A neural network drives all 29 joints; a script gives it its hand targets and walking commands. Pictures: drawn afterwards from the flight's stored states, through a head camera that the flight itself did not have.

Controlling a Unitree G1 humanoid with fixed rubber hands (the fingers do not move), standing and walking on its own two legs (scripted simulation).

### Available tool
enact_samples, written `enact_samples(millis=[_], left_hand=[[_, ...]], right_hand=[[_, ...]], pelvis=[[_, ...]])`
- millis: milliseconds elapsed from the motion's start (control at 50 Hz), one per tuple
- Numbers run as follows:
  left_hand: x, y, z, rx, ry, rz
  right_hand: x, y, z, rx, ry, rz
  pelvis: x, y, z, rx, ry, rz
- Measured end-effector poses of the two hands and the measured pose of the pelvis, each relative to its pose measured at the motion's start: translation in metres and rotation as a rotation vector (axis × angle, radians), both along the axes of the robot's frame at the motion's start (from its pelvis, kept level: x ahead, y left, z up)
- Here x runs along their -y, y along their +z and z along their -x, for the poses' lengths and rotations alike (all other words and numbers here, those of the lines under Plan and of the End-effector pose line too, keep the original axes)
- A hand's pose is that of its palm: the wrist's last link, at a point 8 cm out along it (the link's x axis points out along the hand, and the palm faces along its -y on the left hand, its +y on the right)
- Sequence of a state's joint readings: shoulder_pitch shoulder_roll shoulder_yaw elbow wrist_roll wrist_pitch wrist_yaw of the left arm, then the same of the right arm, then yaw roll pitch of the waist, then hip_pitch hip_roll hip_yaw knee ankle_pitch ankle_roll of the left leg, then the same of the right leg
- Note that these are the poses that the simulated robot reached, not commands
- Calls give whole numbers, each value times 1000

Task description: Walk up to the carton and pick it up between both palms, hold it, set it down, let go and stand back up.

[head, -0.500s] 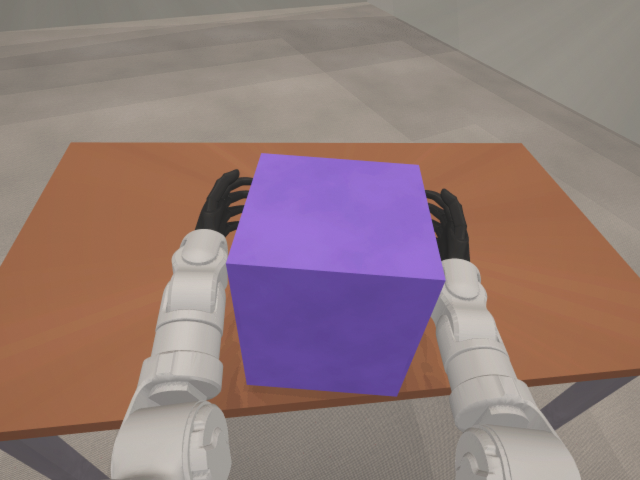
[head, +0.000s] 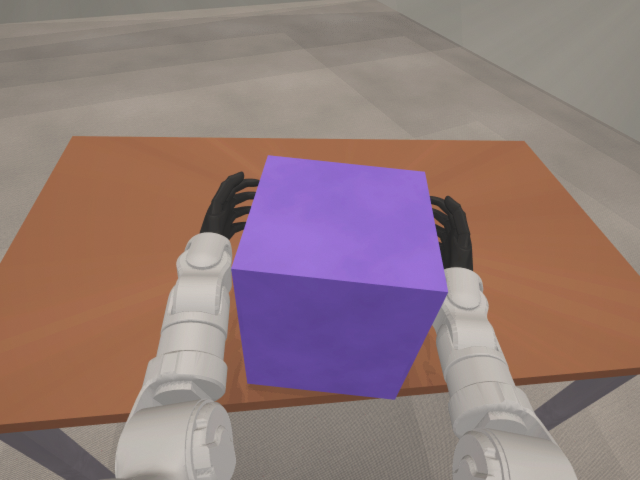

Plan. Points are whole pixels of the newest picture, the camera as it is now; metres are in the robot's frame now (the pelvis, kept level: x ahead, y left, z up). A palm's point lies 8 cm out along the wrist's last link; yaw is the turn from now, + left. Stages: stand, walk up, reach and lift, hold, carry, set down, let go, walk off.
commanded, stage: set down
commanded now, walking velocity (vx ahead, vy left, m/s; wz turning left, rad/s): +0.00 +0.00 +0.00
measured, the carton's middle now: (333, 281) +0.36 +0.00 +0.05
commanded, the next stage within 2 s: none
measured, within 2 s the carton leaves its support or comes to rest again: neither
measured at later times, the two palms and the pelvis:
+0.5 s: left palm (220, 235) +0.38 +0.15 +0.10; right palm (455, 268) +0.35 -0.15 +0.10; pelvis -0.01 +0.00 +0.00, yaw -1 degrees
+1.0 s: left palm (221, 235) +0.39 +0.15 +0.10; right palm (454, 267) +0.35 -0.16 +0.10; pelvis -0.01 +0.01 +0.00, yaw -2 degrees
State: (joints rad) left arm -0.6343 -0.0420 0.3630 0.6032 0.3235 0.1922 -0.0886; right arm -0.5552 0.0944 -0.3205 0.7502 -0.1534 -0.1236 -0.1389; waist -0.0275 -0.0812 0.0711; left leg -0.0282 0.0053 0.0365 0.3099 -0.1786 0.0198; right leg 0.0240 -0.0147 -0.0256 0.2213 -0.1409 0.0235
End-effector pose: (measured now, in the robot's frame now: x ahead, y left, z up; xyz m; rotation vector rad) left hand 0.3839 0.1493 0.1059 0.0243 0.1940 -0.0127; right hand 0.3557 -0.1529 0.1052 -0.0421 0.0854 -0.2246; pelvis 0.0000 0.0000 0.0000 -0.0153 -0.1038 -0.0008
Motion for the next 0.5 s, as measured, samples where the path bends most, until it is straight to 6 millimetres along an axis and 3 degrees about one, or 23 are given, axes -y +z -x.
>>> enact_samples(millis=[500], left_hand=[[2,-4,3,28,-16,28]], right_hand=[[2,-6,8,22,-16,24]], pelvis=[[-2,1,6,-12,-11,-3]])
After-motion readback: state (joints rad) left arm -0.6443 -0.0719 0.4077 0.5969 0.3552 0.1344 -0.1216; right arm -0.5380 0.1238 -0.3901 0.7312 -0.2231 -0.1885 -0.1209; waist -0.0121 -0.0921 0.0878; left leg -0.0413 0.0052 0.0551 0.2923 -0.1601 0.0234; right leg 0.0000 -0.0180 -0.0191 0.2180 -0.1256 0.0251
